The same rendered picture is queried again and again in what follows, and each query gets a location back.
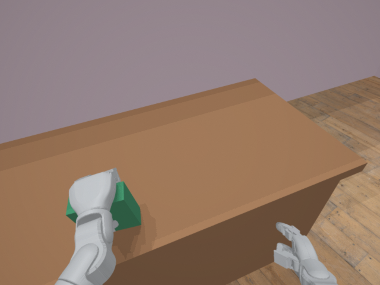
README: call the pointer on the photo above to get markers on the robot right forearm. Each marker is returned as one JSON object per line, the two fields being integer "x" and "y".
{"x": 314, "y": 272}

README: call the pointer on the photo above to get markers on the sponge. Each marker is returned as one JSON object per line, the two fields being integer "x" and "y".
{"x": 124, "y": 209}

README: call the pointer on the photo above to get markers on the robot right hand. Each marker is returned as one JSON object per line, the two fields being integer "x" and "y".
{"x": 301, "y": 249}

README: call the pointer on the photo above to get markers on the robot left hand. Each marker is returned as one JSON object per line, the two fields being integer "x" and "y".
{"x": 94, "y": 191}

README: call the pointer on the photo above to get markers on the robot left forearm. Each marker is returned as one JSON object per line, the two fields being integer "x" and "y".
{"x": 93, "y": 261}

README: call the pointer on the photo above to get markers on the table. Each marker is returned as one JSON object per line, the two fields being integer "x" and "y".
{"x": 212, "y": 172}

